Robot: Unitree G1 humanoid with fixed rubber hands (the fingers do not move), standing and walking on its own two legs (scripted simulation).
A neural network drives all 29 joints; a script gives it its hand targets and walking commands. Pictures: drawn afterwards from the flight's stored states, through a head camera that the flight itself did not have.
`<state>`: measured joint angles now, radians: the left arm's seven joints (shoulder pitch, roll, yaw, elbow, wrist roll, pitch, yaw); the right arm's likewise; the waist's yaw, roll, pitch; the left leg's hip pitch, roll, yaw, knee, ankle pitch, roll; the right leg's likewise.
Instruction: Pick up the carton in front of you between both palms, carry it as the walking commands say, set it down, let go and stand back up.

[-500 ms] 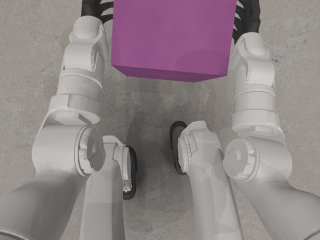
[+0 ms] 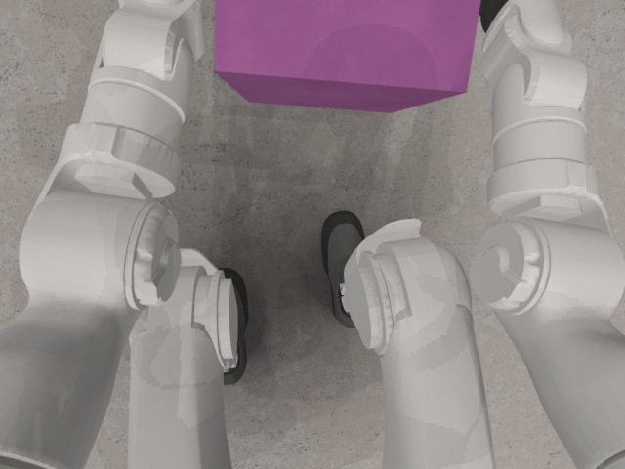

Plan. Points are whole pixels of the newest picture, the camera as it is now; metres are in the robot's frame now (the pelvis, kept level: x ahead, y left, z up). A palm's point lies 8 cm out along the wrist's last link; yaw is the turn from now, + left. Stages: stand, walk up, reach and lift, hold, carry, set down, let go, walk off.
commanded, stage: set down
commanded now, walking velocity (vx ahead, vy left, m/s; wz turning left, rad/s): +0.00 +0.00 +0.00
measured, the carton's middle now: (336, 0) +0.54 -0.12 -0.24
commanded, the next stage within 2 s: none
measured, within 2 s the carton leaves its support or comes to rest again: rests again in 0.42 s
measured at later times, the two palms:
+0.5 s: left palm out of the picture +0.56 +0.03 -0.19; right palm (503, 13) +0.50 -0.28 -0.18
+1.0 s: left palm out of the picture +0.56 +0.05 -0.21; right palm (495, 34) +0.48 -0.28 -0.20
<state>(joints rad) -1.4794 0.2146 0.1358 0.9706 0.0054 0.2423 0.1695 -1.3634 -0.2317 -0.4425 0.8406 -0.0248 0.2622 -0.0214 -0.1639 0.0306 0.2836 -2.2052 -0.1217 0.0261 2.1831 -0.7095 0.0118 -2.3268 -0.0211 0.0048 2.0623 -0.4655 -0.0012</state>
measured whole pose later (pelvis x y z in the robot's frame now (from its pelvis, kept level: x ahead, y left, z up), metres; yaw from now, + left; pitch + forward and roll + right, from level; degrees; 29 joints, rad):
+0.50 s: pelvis -0.01 +0.00 -0.02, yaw +0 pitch +38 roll -1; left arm -1.56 0.20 0.16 1.05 0.05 0.21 0.08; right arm -1.43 -0.32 -0.47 1.00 -0.03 0.20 0.03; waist -0.15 0.02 0.39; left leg -2.21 -0.14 0.01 2.24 -0.69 0.01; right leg -2.31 -0.04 -0.01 2.11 -0.45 0.00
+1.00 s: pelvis -0.02 +0.00 -0.02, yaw -1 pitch +33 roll -2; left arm -1.60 0.29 0.07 1.07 0.03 0.17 0.08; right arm -1.50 -0.35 -0.50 1.16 0.01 0.09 0.01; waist -0.14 -0.01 0.52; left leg -2.15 -0.14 0.00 2.26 -0.69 0.01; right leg -2.25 -0.04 -0.02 2.12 -0.45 0.01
